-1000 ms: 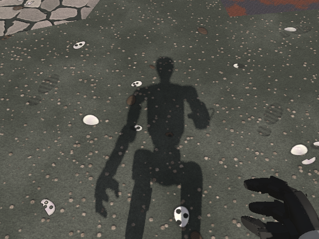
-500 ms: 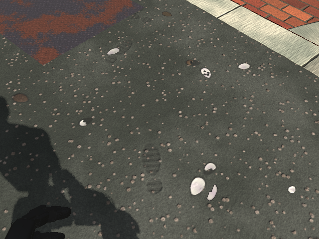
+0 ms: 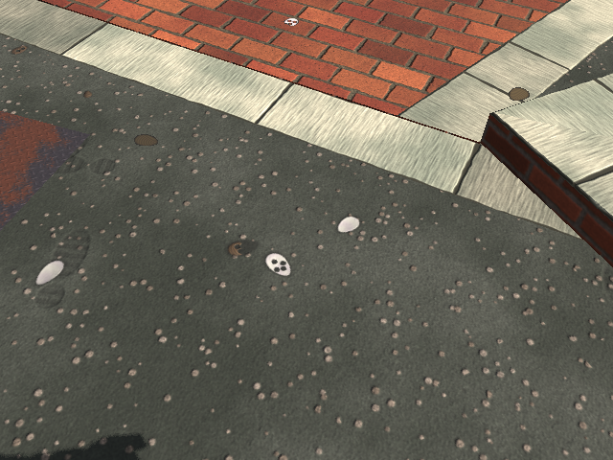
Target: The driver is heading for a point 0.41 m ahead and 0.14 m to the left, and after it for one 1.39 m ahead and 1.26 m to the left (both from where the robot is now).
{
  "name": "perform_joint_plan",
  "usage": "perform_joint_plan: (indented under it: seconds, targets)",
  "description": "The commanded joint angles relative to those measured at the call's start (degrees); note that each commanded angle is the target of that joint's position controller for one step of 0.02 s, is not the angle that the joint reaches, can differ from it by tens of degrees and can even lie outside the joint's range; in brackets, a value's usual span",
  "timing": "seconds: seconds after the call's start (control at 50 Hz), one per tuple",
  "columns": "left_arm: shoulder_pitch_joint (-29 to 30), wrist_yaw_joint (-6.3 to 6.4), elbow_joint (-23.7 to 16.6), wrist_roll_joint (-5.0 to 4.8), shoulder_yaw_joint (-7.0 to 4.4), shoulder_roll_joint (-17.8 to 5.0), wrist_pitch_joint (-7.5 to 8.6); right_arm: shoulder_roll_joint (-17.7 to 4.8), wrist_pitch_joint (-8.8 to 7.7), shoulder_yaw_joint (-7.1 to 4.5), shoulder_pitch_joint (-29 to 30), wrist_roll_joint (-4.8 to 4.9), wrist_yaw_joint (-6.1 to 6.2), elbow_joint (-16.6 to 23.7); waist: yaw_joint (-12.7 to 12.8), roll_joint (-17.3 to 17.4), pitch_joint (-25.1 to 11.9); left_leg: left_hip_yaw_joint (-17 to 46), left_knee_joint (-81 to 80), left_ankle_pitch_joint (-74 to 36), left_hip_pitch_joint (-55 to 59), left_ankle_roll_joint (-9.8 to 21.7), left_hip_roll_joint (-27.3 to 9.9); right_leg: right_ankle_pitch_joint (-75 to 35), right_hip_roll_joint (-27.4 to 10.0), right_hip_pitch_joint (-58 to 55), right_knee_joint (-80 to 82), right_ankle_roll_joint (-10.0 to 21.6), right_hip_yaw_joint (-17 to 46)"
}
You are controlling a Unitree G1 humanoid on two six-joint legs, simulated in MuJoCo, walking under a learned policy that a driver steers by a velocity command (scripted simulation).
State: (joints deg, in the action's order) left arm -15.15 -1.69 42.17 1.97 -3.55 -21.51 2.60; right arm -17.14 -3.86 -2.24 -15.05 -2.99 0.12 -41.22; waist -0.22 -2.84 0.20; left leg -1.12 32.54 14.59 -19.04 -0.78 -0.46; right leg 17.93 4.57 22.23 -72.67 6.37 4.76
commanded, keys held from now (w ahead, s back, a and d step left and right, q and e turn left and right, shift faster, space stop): w+shift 0.08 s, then w+q+shift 0.92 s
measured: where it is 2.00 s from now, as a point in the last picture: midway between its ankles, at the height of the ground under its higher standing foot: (33, 151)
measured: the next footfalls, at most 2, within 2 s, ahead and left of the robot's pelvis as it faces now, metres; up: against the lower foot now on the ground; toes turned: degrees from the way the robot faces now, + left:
right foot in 0.30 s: +0.46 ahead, -0.10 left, +0.00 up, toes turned +2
left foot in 0.74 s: +0.85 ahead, +0.17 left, +0.00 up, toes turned +27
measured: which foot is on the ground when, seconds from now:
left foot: down 0.00-0.30, up 0.32-0.72, down 0.74-1.00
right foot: up 0.00-0.28, down 0.30-0.74, up 0.76-1.00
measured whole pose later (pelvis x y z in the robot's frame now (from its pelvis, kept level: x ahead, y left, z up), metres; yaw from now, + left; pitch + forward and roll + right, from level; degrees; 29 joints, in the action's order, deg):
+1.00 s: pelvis +0.88 +0.17 +0.01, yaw +37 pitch +1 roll +1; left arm -1.5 -0.6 33.3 3.3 1.5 -13.7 3.2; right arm -18.3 -2.4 -4.1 -26.7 -0.3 -0.7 -48.3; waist -4.4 0.4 2.3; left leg 7.1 21.3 15.8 -4.4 10.2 13.1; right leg 11.2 -8.3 40.8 -53.6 -4.0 5.7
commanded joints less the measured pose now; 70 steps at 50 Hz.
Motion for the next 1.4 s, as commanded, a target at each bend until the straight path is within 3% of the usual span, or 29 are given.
perform_joint_plan:
  seconds: [0.02,0.2,0.24,0.28,0.3,0.32,0.34,0.38,0.48,0.62,0.66,0.7,0.74,0.76,0.78,0.8,0.84,0.92,1.0,1.08,1.12,1.14,1.16,1.18,1.2,1.22,1.26,1.32,1.4]
  targets:
    - [3.67,-1.57,-6.32,0.74,1.46,0.90,-0.10,-4.67,-1.76,-1.21,-6.93,0.66,-0.36,-1.70,-0.89,8.02,1.56,21.69,-20.73,10.60,13.21,7.69,-12.90,-1.45,-5.21,19.00,2.57,-0.96,4.46]
    - [20.91,-2.95,-12.95,0.10,4.07,1.61,1.00,-8.97,-2.96,-1.82,-11.54,2.97,-1.28,-6.48,-0.75,5.80,6.60,6.66,-32.25,-25.76,8.02,9.98,-10.30,-19.64,-5.47,3.97,35.76,-2.31,-7.40]
    - [17.47,-1.44,-11.64,0.41,3.08,-0.67,1.23,-11.63,-2.76,-2.28,-12.50,3.02,-1.04,-7.48,1.37,6.52,2.33,5.39,-23.15,-48.16,14.88,9.41,-10.51,-14.94,-2.57,-2.49,38.62,-1.44,-7.95]
    - [-0.53,0.60,-6.06,1.03,1.21,-3.70,1.51,-13.11,-1.95,-2.54,-11.72,2.84,-0.51,-8.07,10.45,7.56,-8.14,4.26,1.45,-53.74,12.09,7.87,-8.56,-9.64,-1.34,-23.06,40.73,-0.45,-7.09]
    - [-9.89,1.89,-3.99,2.16,-0.31,-7.53,1.70,-9.76,-1.99,-1.75,-11.44,2.71,-0.59,-6.76,13.64,4.31,-14.57,3.68,19.26,-36.25,0.52,7.50,-5.27,1.90,-11.43,-37.23,40.57,0.09,2.31]
    - [-11.81,2.46,-3.85,3.93,-1.33,-11.28,2.04,0.33,-1.97,0.02,-16.99,3.71,-0.65,-4.62,7.82,-9.70,-22.30,4.02,39.85,12.29,-15.85,7.13,0.93,21.93,-28.62,-49.19,45.70,2.19,27.93]
    - [-9.98,2.38,-4.71,2.17,-1.40,-10.14,1.41,-4.48,-1.39,-0.83,-15.21,4.34,-0.69,-3.40,8.29,-9.46,-24.38,6.62,47.30,10.02,-21.36,8.08,1.64,28.46,-30.99,-45.00,56.35,4.30,43.38]
    - [-2.14,2.07,-3.32,0.96,-0.02,-2.15,2.04,-4.89,-0.51,-1.03,-6.08,3.07,-1.11,-2.77,5.07,-1.18,-5.31,5.44,43.42,0.18,-24.55,7.51,-3.78,14.00,-24.89,-28.48,57.79,3.34,23.51]
    - [-3.33,1.64,1.51,-1.11,0.65,2.07,4.49,-0.43,3.48,-0.62,-0.48,1.44,-3.21,-0.88,-0.18,-1.12,3.68,4.53,38.82,-1.73,-24.61,4.99,-8.26,-8.17,-20.59,-16.59,64.64,0.74,1.50]
    - [-4.37,2.22,4.29,-1.01,0.19,-0.87,5.52,-0.68,3.20,0.85,14.67,1.78,-6.10,5.44,-0.86,2.10,8.13,-7.20,13.00,-21.32,-15.60,8.43,-3.20,-38.29,-14.73,-15.82,68.40,-3.81,-20.46]
    - [-6.46,2.86,4.48,-0.97,-0.41,-4.18,4.78,-2.37,3.08,0.52,12.91,1.91,-5.79,4.68,-2.39,0.12,5.07,-10.69,10.13,-19.16,-10.03,10.35,1.62,-64.74,-15.71,-22.83,60.88,-5.04,-21.52]
    - [-4.68,3.77,3.48,-0.30,-1.52,-8.07,2.65,-5.89,3.10,-0.83,1.06,2.08,-4.73,1.65,-9.45,-3.12,-2.23,-10.63,10.40,-11.36,2.35,12.36,5.48,-81.06,-18.05,-25.62,43.33,-5.13,-20.70]
    - [-1.41,3.22,2.09,0.53,-1.92,-8.34,0.97,-11.29,3.27,-4.13,-18.70,2.05,-2.40,-4.67,-17.13,0.66,-10.32,-3.47,5.91,-2.72,26.98,15.85,6.33,-58.55,-15.66,-12.63,7.82,-4.38,-18.93]
    - [-0.61,2.02,0.05,1.16,0.34,0.83,1.61,-15.47,3.96,-5.33,-13.26,3.08,-1.23,-4.59,-10.20,16.04,-4.02,11.91,4.06,-7.27,29.87,18.08,-2.43,4.37,-4.50,6.22,-14.92,-6.17,-17.39]
    - [-4.23,1.97,-7.10,-0.52,0.85,0.02,2.83,-21.48,4.64,-6.57,-10.44,1.25,-1.40,-1.29,-5.53,19.95,-17.03,43.55,-7.63,0.43,46.64,31.04,-12.89,11.56,-0.40,25.56,-27.59,-8.14,-4.61]
    - [1.12,2.12,-7.47,0.32,1.24,-2.46,4.42,-18.34,4.69,-6.47,-9.79,1.61,-0.83,0.08,-7.53,6.58,-14.81,49.95,-17.22,10.48,43.13,28.85,-14.72,6.17,-4.38,29.67,-23.27,-7.19,0.94]
    - [4.26,2.26,-6.89,0.77,1.68,-1.82,4.78,-12.73,3.52,-5.06,-6.49,2.05,-0.26,-1.96,-1.82,-3.69,-0.80,39.88,-19.90,4.78,22.71,23.22,-10.36,2.30,-9.01,23.84,-10.05,-7.16,0.63]
    - [4.45,1.96,-7.56,2.50,2.61,0.43,0.41,-9.90,0.32,-3.64,-3.77,2.77,-0.32,-1.27,2.95,-3.09,3.14,26.62,-21.98,-5.78,1.87,21.88,-2.55,4.21,-12.15,12.84,5.64,-10.55,-1.19]
    - [17.71,0.61,-12.95,0.37,4.05,3.15,0.65,-10.55,-0.43,-4.35,-5.40,2.89,-0.91,-1.23,-1.71,1.37,5.37,21.84,-23.27,-14.32,-3.59,17.30,2.58,-18.19,-9.60,5.14,29.03,-10.54,-4.52]
    - [19.36,0.80,-13.80,-0.55,3.43,0.91,1.06,-11.73,-0.24,-5.11,-8.20,3.34,-0.92,-2.04,-3.98,4.78,2.03,24.49,-18.22,-26.67,7.13,13.62,0.20,-22.63,-6.23,-0.74,40.38,-8.61,-3.73]
    - [11.71,1.80,-11.63,-0.61,1.78,-2.91,1.37,-13.73,-0.12,-5.56,-7.07,2.85,-0.51,-1.71,-0.22,5.31,-3.41,25.23,-7.32,-40.34,11.70,10.92,0.27,-14.81,-3.27,-10.53,42.29,-7.59,-3.25]
    - [1.88,2.58,-9.43,-0.77,0.54,-5.31,1.66,-15.64,-0.20,-5.86,-4.68,2.56,-0.74,-1.38,6.04,4.59,-8.66,23.78,4.63,-43.07,10.10,9.57,1.63,-10.19,-3.29,-21.05,42.53,-6.96,-3.84]
    - [-10.95,3.82,-6.74,-0.06,-0.96,-8.39,1.93,-13.04,-0.87,-5.11,-1.95,2.25,-0.92,-0.37,12.34,3.34,-14.60,21.45,20.62,-35.74,1.73,8.57,3.83,-1.62,-8.82,-35.67,40.24,-5.67,0.21]
    - [-18.34,4.65,-5.26,2.26,-1.92,-11.98,2.20,-2.52,-1.37,-2.40,-2.77,2.72,-0.53,2.00,11.66,-11.22,-20.07,15.49,39.67,11.86,-13.62,8.34,9.25,19.69,-25.55,-48.90,45.20,-3.72,20.47]
    - [-10.60,3.86,-6.29,2.15,-2.66,-13.92,1.81,-2.85,-0.87,-1.14,-8.35,4.48,-0.49,4.90,4.32,-23.21,-24.12,10.75,48.88,14.32,-23.80,8.00,8.60,30.21,-33.22,-47.83,58.19,1.06,50.61]
    - [-2.83,3.52,-8.00,1.66,-1.64,-6.74,1.40,-7.12,0.40,-1.58,-3.21,2.55,-0.15,2.67,4.47,-9.24,-13.12,8.93,49.83,6.73,-26.74,8.01,3.27,35.25,-29.24,-37.89,59.47,1.23,42.33]
    - [-1.05,3.03,-5.98,1.42,-0.37,-1.64,1.16,-7.73,1.66,-1.92,1.89,1.26,-1.90,2.92,3.56,0.96,-3.85,6.46,44.90,1.78,-24.31,6.79,-0.87,14.60,-23.90,-25.40,58.42,-0.38,21.97]
    - [-5.48,2.23,-0.44,-0.18,0.31,0.71,2.75,-3.37,3.80,-0.56,5.79,0.81,-4.06,6.16,1.57,-2.14,1.36,5.98,42.73,0.66,-25.32,5.97,-4.69,-0.20,-21.07,-18.96,61.06,-2.25,7.50]
    - [-4.32,1.36,1.40,-0.51,0.30,0.30,4.46,-3.06,4.40,0.42,12.48,1.04,-4.94,10.52,-0.60,-1.73,4.11,3.45,36.27,-9.24,-26.45,5.48,-5.41,-16.75,-19.26,-15.48,64.73,-3.26,-7.43]
Velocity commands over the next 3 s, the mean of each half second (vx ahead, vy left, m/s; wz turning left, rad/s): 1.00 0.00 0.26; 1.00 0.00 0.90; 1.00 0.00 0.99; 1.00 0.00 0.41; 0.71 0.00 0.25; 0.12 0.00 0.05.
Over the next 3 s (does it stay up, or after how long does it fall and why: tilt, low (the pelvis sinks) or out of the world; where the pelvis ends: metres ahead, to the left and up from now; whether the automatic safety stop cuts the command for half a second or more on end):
stays up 1.54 1.40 0.01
